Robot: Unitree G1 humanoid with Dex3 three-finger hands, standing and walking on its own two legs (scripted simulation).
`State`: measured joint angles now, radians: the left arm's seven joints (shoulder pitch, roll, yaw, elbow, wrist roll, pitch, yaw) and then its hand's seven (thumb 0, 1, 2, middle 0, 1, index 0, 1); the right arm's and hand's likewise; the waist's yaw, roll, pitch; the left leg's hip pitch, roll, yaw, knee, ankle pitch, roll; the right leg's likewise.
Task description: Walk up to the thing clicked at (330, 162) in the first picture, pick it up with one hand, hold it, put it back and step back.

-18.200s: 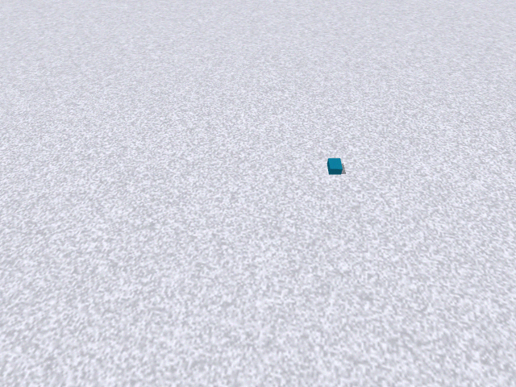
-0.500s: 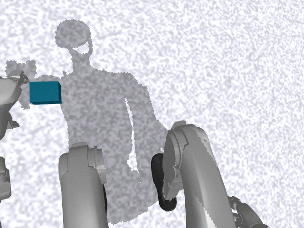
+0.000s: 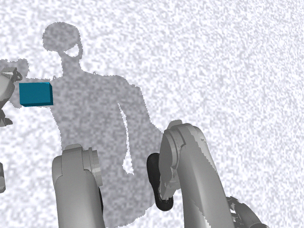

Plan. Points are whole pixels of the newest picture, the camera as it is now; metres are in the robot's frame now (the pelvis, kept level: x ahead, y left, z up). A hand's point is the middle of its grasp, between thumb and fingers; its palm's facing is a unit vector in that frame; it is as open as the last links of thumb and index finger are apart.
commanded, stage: rise first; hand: left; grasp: from above
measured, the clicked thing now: (36, 94) +0.50 +0.25 -0.31
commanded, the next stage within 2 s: approach in 1.34 s
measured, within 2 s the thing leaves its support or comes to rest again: neither
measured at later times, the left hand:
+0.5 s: hand (0, 103) +0.45 +0.30 -0.18, palm faces -0.48 -0.02 -0.88, open 11.9 cm
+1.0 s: hand (1, 102) +0.45 +0.29 -0.18, palm faces -0.48 -0.01 -0.88, open 11.0 cm
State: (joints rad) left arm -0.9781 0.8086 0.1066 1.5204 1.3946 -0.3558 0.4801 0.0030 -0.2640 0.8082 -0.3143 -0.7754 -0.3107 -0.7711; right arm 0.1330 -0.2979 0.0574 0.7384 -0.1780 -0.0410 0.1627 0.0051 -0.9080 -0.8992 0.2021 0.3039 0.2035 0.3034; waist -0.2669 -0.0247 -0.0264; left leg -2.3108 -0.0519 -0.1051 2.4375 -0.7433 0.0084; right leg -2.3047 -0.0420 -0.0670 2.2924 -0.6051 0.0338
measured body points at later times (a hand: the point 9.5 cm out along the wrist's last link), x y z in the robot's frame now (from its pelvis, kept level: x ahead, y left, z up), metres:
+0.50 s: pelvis +0.00 +0.00 +0.00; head +0.25 +0.08 +0.37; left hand +0.47 +0.30 -0.13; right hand +0.04 -0.28 -0.09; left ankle +0.06 +0.11 -0.29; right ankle +0.12 -0.13 -0.29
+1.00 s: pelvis -0.01 +0.00 +0.00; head +0.25 +0.08 +0.37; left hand +0.47 +0.29 -0.13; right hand +0.03 -0.28 -0.09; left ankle +0.06 +0.11 -0.29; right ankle +0.12 -0.13 -0.29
